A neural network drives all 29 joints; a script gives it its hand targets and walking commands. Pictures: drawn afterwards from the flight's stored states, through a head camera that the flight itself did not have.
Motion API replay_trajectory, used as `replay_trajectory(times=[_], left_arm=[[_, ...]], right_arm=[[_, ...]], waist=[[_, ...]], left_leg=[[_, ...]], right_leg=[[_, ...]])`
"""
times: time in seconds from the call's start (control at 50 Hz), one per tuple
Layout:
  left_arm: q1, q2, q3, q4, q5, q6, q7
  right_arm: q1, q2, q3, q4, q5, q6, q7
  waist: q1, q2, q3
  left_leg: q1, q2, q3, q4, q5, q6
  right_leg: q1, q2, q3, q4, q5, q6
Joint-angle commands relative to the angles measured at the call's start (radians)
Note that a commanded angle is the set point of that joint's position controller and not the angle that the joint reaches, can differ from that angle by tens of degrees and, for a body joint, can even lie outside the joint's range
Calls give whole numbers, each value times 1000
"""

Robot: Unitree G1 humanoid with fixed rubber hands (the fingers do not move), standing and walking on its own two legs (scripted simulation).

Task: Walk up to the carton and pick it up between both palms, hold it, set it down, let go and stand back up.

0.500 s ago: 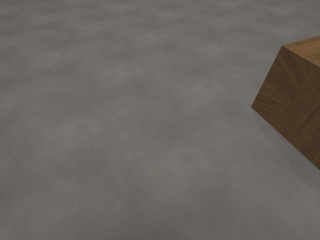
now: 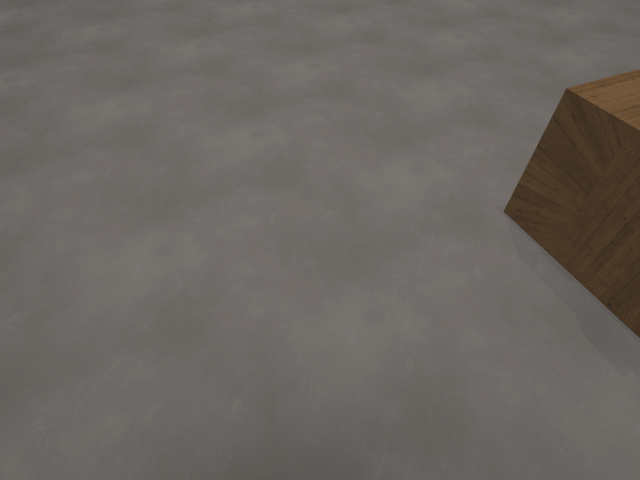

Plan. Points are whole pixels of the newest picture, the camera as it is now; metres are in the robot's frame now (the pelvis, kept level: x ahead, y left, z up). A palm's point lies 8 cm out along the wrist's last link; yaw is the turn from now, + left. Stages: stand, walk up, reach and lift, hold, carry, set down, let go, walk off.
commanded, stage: stand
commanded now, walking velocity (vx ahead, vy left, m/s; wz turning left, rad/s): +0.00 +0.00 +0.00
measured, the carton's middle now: out of the picture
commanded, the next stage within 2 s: walk up in 0.68 s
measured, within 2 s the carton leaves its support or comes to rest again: neither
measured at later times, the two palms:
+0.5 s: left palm out of the picture -0.02 +0.19 -0.15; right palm out of the picture -0.03 -0.20 -0.15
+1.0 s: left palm out of the picture +0.02 +0.22 -0.15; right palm out of the picture -0.03 -0.24 -0.16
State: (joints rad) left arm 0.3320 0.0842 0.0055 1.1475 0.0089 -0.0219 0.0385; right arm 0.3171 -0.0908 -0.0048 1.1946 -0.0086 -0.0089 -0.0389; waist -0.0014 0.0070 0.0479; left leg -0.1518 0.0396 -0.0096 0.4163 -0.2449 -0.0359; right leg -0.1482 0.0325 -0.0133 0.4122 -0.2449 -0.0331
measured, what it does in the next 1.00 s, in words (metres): stands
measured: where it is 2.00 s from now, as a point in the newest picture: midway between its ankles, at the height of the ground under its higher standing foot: (437, 453)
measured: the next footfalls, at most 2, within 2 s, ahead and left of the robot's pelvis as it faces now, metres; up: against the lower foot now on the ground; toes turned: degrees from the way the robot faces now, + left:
right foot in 1.18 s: +0.14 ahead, -0.28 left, +0.00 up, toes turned -26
left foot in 1.48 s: +0.32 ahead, -0.10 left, +0.00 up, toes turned -23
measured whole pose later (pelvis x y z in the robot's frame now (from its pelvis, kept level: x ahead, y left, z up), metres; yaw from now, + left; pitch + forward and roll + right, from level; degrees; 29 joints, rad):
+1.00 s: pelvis +0.01 -0.02 -0.01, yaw -9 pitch -1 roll +2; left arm 0.34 0.18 0.05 1.06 0.07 0.03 -0.02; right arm 0.30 -0.14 -0.05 1.08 -0.07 -0.06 -0.07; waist 0.00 -0.03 0.06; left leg -0.12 0.08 0.14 0.49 -0.34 -0.04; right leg -0.44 -0.03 -0.02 0.98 -0.46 0.03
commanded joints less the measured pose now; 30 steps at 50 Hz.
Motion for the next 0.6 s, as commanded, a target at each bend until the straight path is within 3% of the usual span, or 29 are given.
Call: replay_trajectory(times=[0.0,0.1,0.16,0.22,0.32,0.48,0.54,0.58], left_arm=[[99,77,9,-11,1,-9,2],[103,71,7,-8,0,-8,6],[106,85,10,-7,-1,-6,2],[92,63,6,-5,3,-7,3],[79,89,11,-13,1,-10,3],[93,80,13,-14,1,-15,2],[96,72,7,-7,0,-15,4],[99,86,11,-12,-2,-16,4]], right_arm=[[109,-73,-11,-1,1,-1,-6],[106,-70,-6,-3,0,-2,-10],[96,-77,-4,-3,-3,-5,-4],[91,-87,-9,-8,3,-7,-4],[87,-65,-7,-2,-1,-3,-2],[75,-71,-9,0,-2,-6,-8],[91,-64,-11,0,6,-1,-6],[87,-75,-11,1,4,3,-8]], waist=[[-3,2,63],[0,-12,67],[1,19,56],[-3,-29,43],[-8,11,56],[8,-12,50],[-6,-11,49],[2,-9,58]], left_leg=[[-26,53,-35,-64,126,42],[-27,55,-29,-67,140,37],[-40,54,-32,-69,143,40],[-17,59,-35,-66,149,42],[-13,57,-33,-65,143,37],[-7,64,-29,-63,162,33],[-4,59,-23,-59,171,29],[-13,57,-20,-62,151,31]], right_leg=[[-47,-118,98,-95,122,-21],[-36,-115,95,-94,149,-15],[-19,-109,83,-82,157,-12],[-21,-113,86,-83,172,-17],[-33,-113,90,-91,157,-18],[-5,-114,83,-81,212,-17],[-8,-117,84,-75,252,-22],[-16,-112,86,-87,199,-19]])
